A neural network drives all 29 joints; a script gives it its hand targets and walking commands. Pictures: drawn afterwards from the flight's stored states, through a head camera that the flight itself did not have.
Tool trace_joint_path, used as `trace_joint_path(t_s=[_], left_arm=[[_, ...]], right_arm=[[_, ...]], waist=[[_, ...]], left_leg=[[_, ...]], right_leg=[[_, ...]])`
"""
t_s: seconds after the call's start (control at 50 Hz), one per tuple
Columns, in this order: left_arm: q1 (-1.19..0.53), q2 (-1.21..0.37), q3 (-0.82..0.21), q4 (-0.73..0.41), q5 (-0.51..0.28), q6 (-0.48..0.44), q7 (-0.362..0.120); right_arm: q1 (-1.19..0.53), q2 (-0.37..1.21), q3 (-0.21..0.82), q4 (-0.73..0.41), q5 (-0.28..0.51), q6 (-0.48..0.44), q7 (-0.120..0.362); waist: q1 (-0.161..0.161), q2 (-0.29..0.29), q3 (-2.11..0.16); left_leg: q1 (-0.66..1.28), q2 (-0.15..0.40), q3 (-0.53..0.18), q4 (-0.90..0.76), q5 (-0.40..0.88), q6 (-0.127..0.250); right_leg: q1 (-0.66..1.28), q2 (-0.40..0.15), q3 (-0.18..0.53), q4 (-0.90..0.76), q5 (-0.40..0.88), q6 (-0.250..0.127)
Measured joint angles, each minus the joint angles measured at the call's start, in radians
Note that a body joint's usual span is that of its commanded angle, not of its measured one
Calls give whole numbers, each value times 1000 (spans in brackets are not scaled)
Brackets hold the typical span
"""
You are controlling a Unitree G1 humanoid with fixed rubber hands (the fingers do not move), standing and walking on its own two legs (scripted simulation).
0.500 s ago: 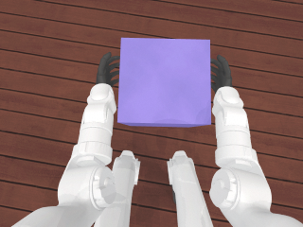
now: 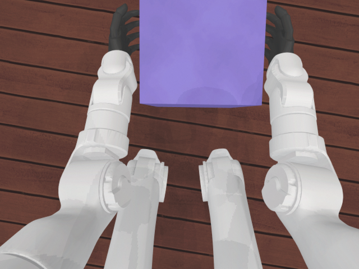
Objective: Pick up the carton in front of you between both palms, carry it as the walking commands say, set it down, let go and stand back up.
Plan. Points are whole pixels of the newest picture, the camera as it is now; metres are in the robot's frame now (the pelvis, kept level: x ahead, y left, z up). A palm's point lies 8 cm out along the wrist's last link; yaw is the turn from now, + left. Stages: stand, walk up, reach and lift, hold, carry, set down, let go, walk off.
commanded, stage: set down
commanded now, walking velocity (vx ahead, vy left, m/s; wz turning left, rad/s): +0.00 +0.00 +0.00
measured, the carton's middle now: (197, 61) +0.51 -0.04 -0.20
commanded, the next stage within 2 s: none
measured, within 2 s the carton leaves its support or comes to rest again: rests again in 0.82 s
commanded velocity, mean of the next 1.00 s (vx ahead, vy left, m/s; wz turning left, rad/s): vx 0.00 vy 0.00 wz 0.00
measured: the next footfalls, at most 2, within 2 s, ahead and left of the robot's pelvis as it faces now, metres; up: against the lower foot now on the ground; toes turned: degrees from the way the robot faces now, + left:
none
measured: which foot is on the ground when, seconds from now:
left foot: down 0.00-1.00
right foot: down 0.00-1.00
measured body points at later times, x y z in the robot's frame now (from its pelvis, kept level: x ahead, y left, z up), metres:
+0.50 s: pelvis +0.00 +0.00 -0.07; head +0.35 -0.02 +0.21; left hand +0.54 +0.11 -0.23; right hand +0.53 -0.20 -0.22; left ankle +0.11 +0.12 -0.42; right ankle +0.10 -0.12 -0.42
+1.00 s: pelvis +0.00 +0.00 -0.08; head +0.35 -0.02 +0.19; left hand +0.53 +0.11 -0.25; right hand +0.52 -0.19 -0.25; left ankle +0.11 +0.12 -0.42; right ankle +0.10 -0.12 -0.42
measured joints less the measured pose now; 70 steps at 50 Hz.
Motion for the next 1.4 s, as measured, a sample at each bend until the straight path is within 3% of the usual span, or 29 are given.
trace_joint_path(t_s=[0.36, 0.72, 0.94, 1.2, 1.4], left_arm=[[-132, 94, -113, 81, -128, -30, 53], [-155, 102, -95, 189, -98, -59, 41], [-192, 125, -99, 236, -108, -81, 6], [-226, 133, -31, 275, -36, -88, -58], [-260, 157, -48, 311, -38, -115, -79]], right_arm=[[-141, -104, 118, 92, 138, -28, -45], [-164, -110, 97, 203, 104, -60, -22], [-196, -124, 109, 241, 107, -81, 11], [-226, -126, 53, 270, 42, -86, 51], [-254, -144, 41, 307, 37, -131, 65]], waist=[[-9, -9, 231], [-9, -1, 265], [-10, 8, 321], [-9, 8, 335], [-5, 3, 377]], left_leg=[[-74, -16, 7, 228, -60, -19], [-74, -4, 25, 286, -70, 2], [-62, 5, 36, 313, -77, 10], [-65, 17, 41, 324, -70, 13], [-52, 26, 44, 328, -62, 12]], right_leg=[[-75, -3, -25, 231, -61, -6], [-69, -15, -29, 281, -72, -3], [-56, -34, -36, 311, -81, -13], [-62, -49, -44, 322, -72, -25], [-51, -56, -48, 326, -61, -28]])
